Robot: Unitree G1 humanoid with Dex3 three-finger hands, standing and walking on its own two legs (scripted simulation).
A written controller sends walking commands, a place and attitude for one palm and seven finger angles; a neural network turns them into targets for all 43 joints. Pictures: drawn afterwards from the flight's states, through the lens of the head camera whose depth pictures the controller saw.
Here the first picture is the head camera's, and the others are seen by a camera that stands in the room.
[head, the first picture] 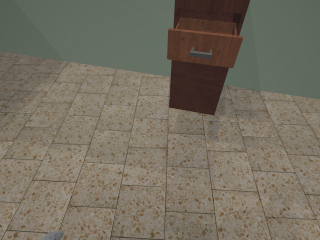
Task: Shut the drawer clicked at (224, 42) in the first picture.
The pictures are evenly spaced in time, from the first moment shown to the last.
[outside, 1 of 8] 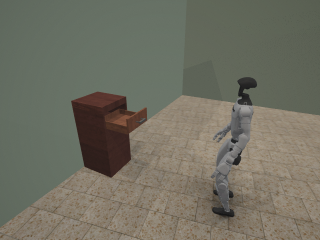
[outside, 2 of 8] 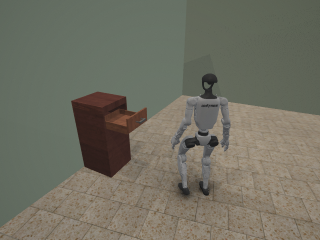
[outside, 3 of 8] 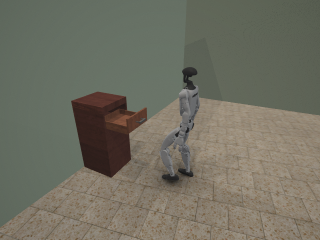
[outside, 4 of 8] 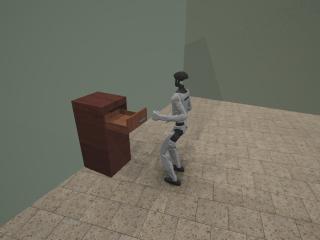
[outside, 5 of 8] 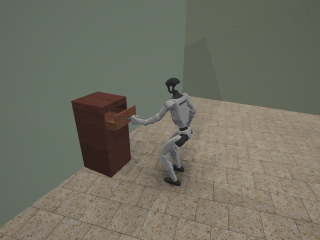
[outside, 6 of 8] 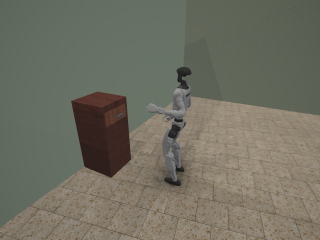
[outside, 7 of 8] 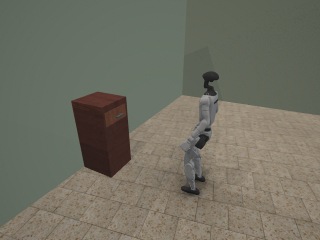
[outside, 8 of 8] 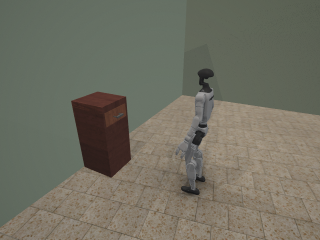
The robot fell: no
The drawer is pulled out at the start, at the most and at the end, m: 0.30 0.30 0.00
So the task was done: yes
